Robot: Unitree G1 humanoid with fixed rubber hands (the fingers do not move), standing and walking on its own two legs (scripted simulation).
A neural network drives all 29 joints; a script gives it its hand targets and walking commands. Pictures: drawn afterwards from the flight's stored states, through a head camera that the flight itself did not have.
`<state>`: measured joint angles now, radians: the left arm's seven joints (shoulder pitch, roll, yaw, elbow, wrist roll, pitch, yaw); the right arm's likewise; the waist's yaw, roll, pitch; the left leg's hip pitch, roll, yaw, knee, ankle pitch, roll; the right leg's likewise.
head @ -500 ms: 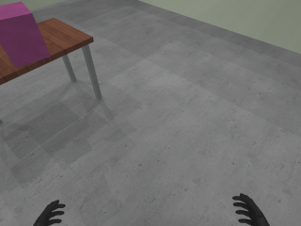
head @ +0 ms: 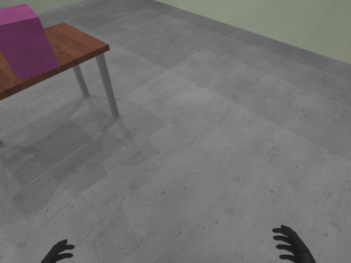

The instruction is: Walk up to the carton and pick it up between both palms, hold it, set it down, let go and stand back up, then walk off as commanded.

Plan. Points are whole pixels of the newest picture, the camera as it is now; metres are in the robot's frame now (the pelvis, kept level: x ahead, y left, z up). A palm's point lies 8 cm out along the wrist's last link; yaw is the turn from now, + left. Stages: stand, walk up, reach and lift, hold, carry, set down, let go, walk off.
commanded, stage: stand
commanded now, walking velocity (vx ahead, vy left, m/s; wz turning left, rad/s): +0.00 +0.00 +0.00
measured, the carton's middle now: (22, 41) +1.09 +0.77 -0.03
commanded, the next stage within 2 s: walk up in 0.36 s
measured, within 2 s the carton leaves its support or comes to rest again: neither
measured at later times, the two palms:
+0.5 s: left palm out of the picture +0.11 +0.30 -0.09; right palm out of the picture +0.15 -0.27 -0.06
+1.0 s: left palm out of the picture +0.15 +0.46 -0.06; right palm (261, 238) +0.21 -0.19 -0.07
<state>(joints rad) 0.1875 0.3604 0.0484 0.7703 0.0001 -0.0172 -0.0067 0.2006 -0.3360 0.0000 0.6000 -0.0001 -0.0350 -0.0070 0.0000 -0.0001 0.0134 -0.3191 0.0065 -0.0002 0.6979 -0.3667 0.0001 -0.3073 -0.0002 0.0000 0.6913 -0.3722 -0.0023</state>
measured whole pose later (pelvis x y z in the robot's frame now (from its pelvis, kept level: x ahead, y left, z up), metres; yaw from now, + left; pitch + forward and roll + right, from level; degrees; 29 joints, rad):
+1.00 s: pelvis +0.05 +0.10 -0.01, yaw +12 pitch -4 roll -2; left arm 0.15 0.50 0.11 0.69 0.00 -0.07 -0.05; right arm 0.31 -0.48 -0.01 0.61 0.00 -0.01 0.09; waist -0.04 0.00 0.08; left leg -0.43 0.01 -0.04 0.81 -0.33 0.00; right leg -0.36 -0.08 -0.03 1.11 -0.52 -0.02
